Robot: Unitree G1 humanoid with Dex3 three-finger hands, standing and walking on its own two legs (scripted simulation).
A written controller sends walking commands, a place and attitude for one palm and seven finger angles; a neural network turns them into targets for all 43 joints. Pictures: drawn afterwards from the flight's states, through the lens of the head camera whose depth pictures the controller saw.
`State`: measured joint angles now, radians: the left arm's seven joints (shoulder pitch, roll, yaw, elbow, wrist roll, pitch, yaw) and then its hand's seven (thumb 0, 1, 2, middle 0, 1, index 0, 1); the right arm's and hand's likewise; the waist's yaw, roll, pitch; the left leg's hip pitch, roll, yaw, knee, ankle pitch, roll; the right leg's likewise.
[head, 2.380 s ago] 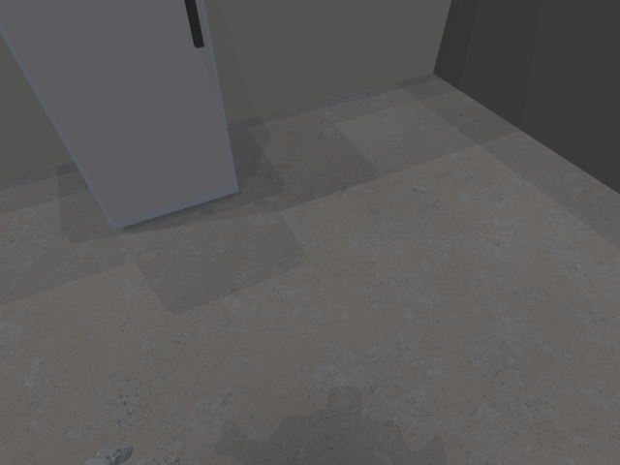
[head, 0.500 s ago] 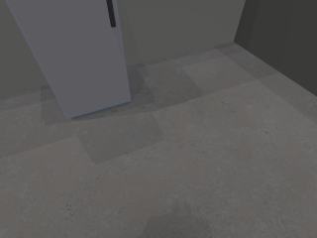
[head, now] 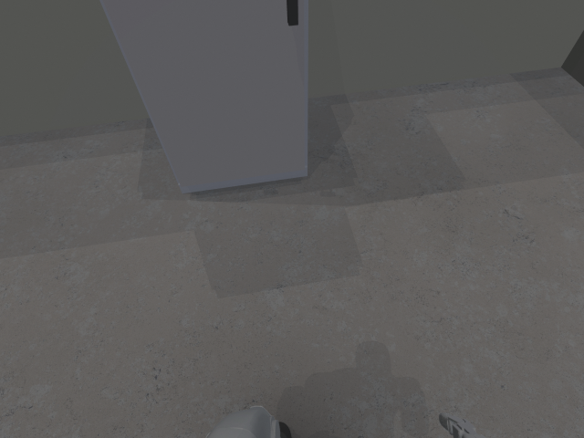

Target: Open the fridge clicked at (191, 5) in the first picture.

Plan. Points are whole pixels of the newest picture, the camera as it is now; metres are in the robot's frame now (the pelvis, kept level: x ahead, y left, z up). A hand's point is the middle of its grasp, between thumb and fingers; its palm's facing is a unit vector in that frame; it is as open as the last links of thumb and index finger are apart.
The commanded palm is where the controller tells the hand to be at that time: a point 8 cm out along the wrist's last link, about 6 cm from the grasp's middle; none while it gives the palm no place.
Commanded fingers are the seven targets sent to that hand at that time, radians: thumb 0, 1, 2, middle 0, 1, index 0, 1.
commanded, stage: walk to a spot facing it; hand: right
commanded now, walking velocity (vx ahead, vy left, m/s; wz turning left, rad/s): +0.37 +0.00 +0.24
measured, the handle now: out of the picture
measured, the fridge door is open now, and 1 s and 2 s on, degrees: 0 0 0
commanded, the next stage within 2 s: take the last steps up to it in 0.66 s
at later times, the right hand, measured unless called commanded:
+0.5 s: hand (464, 368) +0.26 -0.25 -0.14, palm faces -0.11 +0.98 -0.16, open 7.4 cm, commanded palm none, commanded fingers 0.00 -0.90 -0.90 0.20 0.30 0.20 0.30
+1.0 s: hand (364, 219) +0.55 -0.10 -0.13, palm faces -0.36 +0.91 -0.20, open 7.3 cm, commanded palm none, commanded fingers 0.00 -0.90 -0.90 0.20 0.30 0.20 0.30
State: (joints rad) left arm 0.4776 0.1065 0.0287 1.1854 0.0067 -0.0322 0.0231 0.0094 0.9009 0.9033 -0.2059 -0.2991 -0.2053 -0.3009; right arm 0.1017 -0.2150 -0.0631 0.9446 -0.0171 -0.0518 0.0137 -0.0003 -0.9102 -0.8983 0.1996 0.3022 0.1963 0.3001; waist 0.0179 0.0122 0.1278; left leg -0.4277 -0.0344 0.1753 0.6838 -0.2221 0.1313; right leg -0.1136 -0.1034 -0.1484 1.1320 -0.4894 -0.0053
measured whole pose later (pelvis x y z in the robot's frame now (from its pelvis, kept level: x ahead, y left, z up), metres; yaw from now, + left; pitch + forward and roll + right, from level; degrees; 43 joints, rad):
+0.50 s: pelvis +0.21 -0.06 +0.03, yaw +11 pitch +0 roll +1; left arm 0.27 0.14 0.05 1.01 0.04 -0.09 0.03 0.00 0.95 0.90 -0.21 -0.30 -0.21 -0.30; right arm 0.30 -0.21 -0.09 1.04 -0.03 0.01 0.03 0.01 -0.91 -0.90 0.20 0.30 0.20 0.30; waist -0.01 0.04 0.02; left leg -0.53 0.06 0.05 1.20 -0.30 0.01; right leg -0.18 -0.11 -0.25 0.47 -0.28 0.00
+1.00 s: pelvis +0.38 +0.02 +0.02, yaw +21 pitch -1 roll +1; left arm 0.23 0.17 0.05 1.01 0.03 -0.01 0.01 0.01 0.91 0.90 -0.20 -0.30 -0.20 -0.30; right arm 0.13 -0.17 -0.04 0.99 -0.02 -0.03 -0.01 0.00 -0.91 -0.90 0.20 0.30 0.20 0.30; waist 0.05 -0.02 0.06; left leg -0.31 -0.02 0.13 0.51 -0.20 0.08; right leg -0.50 -0.16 -0.09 1.05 -0.35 0.05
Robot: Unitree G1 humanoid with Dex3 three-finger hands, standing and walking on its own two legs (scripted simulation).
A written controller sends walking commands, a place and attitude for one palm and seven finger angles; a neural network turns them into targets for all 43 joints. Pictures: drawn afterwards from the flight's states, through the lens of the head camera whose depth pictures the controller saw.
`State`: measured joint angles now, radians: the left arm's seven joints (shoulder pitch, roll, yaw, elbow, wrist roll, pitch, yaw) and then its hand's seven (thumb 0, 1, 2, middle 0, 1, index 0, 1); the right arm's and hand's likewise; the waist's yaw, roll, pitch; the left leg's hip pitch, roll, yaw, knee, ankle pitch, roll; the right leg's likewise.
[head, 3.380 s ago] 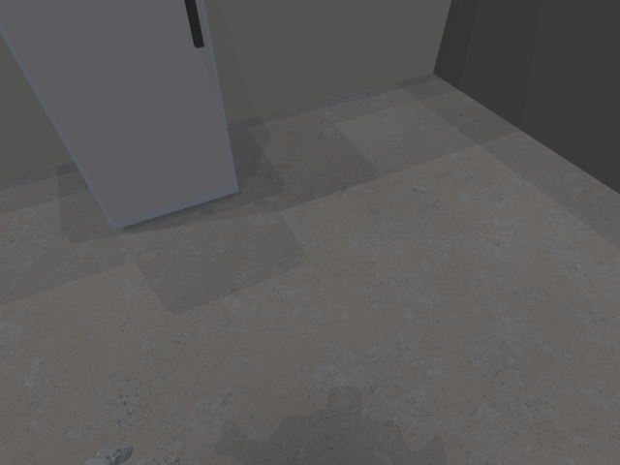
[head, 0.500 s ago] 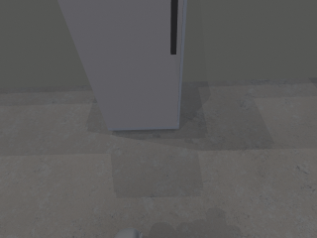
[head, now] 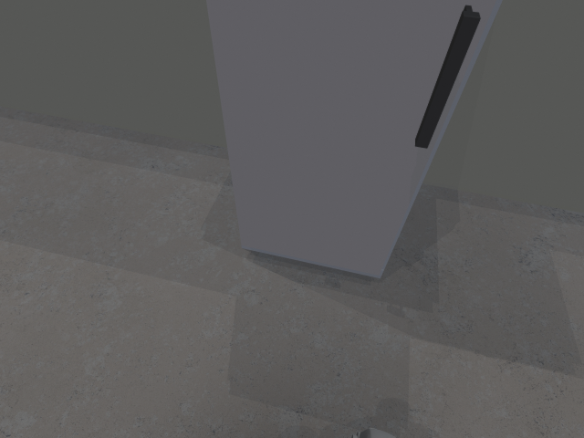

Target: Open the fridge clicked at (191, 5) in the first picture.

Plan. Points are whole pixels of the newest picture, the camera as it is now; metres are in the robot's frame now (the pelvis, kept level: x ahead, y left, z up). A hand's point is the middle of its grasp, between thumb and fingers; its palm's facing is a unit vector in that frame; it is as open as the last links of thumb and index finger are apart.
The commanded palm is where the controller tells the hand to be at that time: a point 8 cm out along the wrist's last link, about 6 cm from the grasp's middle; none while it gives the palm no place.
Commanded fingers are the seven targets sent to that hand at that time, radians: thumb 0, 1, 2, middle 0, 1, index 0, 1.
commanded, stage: take the last steps up to it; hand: right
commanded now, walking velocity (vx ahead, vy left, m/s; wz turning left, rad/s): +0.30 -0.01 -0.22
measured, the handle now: (442, 83) +0.76 -0.21 +0.11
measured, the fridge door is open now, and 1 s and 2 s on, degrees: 0 0 0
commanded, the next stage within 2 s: come to a stop and stand still in 0.66 s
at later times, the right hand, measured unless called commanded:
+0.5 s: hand out of the picture +0.17 -0.22 -0.16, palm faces +0.09 +0.98 -0.17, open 7.4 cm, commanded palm none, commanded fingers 0.00 -0.90 -0.90 0.20 0.30 0.20 0.30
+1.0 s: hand (415, 366) +0.29 -0.19 -0.18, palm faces +0.19 +0.97 -0.18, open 7.3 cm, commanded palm none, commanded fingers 0.00 -0.90 -0.90 0.20 0.30 0.20 0.30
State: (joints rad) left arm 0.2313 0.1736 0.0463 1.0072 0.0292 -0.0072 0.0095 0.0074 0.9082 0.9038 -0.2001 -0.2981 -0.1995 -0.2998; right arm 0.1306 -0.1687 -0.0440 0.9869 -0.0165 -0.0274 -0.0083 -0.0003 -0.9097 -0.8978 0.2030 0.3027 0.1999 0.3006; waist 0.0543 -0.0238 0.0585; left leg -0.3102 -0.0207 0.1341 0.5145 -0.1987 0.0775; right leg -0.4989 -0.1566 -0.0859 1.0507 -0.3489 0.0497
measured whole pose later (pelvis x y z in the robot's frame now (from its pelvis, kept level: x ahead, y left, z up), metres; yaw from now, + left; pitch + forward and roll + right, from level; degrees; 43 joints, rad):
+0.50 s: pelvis +0.15 -0.04 +0.01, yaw -4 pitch +0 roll +0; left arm 0.43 0.10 0.03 1.13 0.03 -0.05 0.02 0.01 0.91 0.90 -0.20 -0.30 -0.20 -0.30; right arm 0.25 -0.19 -0.06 1.08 -0.02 0.01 0.01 0.01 -0.91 -0.90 0.20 0.30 0.20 0.30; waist 0.03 0.02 0.05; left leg -0.51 0.12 0.08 0.83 -0.25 -0.03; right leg -0.04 -0.03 -0.15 0.32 -0.28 -0.01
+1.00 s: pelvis +0.29 -0.02 +0.00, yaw -6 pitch -2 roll +1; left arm 0.15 0.18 0.04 1.03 0.02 0.00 0.02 0.01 0.93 0.90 -0.20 -0.30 -0.20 -0.30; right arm 0.24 -0.16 -0.04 1.08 -0.01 0.01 -0.04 0.00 -0.93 -0.90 0.20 0.30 0.20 0.30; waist -0.02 0.01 0.05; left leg -0.22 0.06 0.17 0.57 -0.31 -0.01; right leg -0.31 -0.06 -0.11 0.58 -0.20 -0.01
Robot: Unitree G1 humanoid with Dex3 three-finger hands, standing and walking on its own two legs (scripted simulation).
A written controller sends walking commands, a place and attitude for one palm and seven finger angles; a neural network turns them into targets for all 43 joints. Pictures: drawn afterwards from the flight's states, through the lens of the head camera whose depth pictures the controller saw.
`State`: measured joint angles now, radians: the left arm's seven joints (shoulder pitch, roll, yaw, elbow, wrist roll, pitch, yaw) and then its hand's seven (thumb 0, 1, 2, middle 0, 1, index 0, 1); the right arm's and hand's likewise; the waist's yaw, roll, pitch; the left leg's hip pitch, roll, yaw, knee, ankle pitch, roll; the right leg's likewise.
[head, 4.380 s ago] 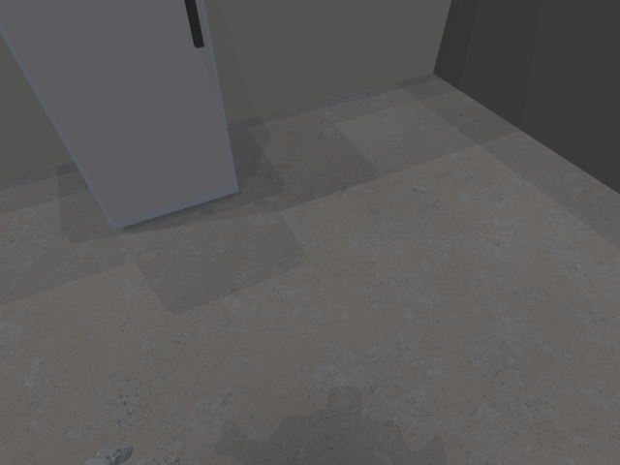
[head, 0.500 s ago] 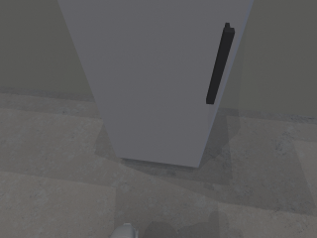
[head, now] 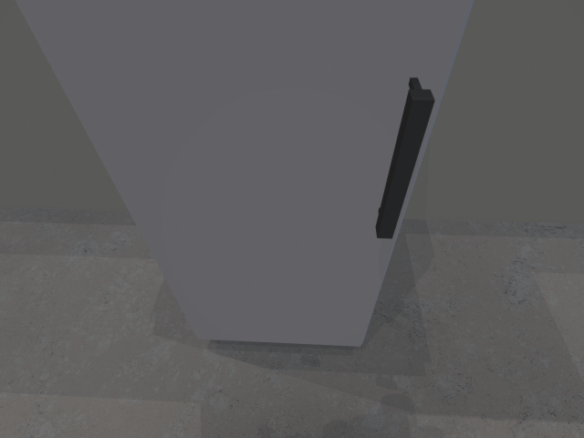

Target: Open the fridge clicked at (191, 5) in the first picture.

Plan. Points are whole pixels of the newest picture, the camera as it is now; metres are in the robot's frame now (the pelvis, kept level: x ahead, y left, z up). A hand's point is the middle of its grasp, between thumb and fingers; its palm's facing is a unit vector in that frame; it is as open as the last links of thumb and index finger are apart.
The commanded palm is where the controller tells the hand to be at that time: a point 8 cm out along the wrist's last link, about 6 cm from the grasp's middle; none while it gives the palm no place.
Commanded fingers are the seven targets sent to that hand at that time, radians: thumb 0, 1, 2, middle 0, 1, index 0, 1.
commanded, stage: come to a stop and stand still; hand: right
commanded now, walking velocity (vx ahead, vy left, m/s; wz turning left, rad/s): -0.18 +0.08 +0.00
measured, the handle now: (397, 167) +0.49 -0.15 +0.11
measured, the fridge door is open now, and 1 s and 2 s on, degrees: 0 0 0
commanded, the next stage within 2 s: none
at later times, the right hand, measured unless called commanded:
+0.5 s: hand out of the picture +0.01 -0.17 -0.18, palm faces +0.06 +0.97 -0.22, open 7.4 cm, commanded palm none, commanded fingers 0.00 -0.90 -0.90 0.20 0.30 0.20 0.30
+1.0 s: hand out of the picture -0.07 -0.24 -0.18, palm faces +0.03 +0.96 -0.26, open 7.4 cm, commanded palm none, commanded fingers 0.00 -0.90 -0.90 0.20 0.30 0.20 0.30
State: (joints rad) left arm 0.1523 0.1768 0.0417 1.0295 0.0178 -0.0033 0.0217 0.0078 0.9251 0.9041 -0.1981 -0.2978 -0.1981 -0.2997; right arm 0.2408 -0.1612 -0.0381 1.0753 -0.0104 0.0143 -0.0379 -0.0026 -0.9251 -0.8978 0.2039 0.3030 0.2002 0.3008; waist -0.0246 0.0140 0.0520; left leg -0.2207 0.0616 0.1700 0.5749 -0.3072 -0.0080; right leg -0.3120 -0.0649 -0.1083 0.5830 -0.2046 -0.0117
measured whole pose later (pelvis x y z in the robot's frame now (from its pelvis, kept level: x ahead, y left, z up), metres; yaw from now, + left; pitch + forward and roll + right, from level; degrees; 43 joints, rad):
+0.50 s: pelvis -0.05 +0.03 -0.01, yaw -1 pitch -5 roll +2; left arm 0.27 0.19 0.06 0.92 0.03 0.03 0.01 0.01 0.91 0.90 -0.20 -0.30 -0.20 -0.30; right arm 0.29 -0.20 -0.02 0.89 -0.02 0.03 -0.04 0.00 -0.90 -0.90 0.20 0.30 0.20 0.30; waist 0.01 0.01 0.03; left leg -0.27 0.02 0.09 0.66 -0.32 0.00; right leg -0.32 0.00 -0.05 0.69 -0.28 -0.05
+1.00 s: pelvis -0.13 -0.01 -0.01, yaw -1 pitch -5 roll +4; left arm 0.34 0.27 0.06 0.98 0.03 0.03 0.01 0.01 0.90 0.90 -0.20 -0.30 -0.20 -0.30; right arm 0.26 -0.29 -0.06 0.96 -0.02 0.07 -0.02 0.01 -0.90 -0.90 0.21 0.30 0.20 0.30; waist 0.04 0.00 0.03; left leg -0.40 -0.01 0.02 0.81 -0.41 0.01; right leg -0.41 0.01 -0.06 0.64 -0.22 -0.10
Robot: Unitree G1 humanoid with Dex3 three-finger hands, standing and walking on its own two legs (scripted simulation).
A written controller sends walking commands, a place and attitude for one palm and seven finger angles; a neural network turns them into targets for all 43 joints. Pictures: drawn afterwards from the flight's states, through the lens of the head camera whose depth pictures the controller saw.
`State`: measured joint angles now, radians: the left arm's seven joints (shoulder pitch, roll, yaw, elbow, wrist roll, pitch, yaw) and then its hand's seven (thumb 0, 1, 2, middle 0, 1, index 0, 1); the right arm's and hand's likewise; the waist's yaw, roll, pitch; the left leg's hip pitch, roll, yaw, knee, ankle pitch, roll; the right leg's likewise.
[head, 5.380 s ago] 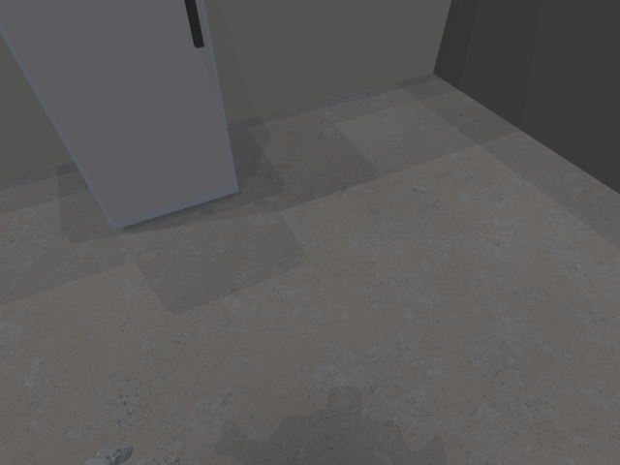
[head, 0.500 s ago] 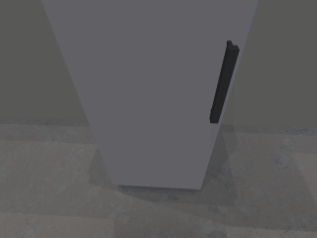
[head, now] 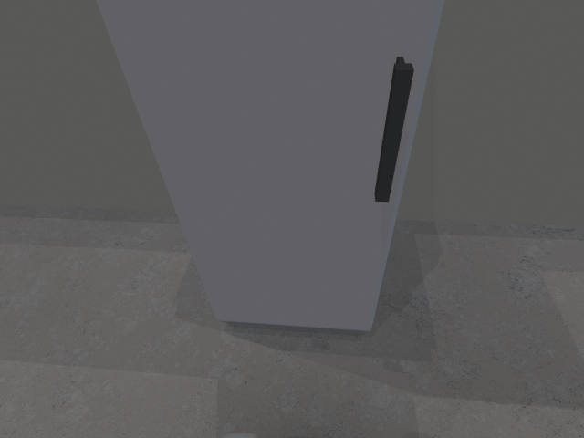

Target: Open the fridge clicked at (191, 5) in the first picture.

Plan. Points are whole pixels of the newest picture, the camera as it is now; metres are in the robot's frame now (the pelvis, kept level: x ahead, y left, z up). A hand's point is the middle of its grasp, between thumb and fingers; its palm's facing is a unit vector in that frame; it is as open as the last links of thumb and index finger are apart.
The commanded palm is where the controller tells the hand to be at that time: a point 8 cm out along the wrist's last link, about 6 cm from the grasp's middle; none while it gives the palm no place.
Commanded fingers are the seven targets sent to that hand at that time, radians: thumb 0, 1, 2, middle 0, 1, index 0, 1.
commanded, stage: come to a stop and stand still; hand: right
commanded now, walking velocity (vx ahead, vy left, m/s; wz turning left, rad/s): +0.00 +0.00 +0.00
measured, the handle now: (389, 135) +0.62 -0.13 +0.12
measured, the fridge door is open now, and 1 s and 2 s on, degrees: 0 0 0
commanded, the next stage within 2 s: look again from close up in 1.12 s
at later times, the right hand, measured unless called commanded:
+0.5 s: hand out of the picture -0.04 -0.27 -0.16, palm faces -0.03 +0.98 -0.20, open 7.4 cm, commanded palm none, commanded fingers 0.00 -0.90 -0.90 0.20 0.30 0.20 0.30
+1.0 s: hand out of the picture +0.03 -0.18 -0.15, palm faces -0.07 +0.98 -0.18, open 7.3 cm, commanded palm none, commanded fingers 0.00 -0.90 -0.90 0.20 0.30 0.20 0.30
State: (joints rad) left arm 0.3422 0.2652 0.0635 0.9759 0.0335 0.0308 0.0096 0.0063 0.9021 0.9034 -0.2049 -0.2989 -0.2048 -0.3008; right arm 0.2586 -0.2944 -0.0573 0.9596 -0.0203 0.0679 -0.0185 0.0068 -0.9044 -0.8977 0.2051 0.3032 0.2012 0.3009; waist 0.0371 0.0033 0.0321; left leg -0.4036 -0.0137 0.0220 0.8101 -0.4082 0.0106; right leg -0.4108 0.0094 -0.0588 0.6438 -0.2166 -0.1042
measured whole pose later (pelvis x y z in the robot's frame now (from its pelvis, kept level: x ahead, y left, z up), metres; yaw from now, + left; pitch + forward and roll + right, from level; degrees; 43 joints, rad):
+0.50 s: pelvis -0.09 -0.07 +0.02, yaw +3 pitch -2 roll +2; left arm 0.38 0.19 0.02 1.02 0.04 0.02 0.03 0.01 0.90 0.90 -0.20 -0.30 -0.20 -0.30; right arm 0.29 -0.26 -0.05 0.96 -0.03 0.07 0.01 0.01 -0.91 -0.90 0.20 0.30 0.20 0.30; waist 0.02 0.04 0.00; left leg -0.46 0.00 -0.04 0.96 -0.32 -0.01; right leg -0.23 0.01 -0.04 0.51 -0.25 -0.06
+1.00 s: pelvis -0.07 -0.02 +0.02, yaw +4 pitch +0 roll +1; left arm 0.40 0.13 0.04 1.11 0.02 0.03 0.03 0.01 0.90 0.90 -0.20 -0.30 -0.20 -0.30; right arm 0.18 -0.14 -0.03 1.00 -0.01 -0.01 -0.03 -0.01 -0.93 -0.90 0.20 0.30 0.20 0.30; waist 0.06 -0.02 0.03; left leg -0.25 0.04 0.04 0.49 -0.23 -0.03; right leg -0.26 -0.04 -0.03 0.58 -0.35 0.01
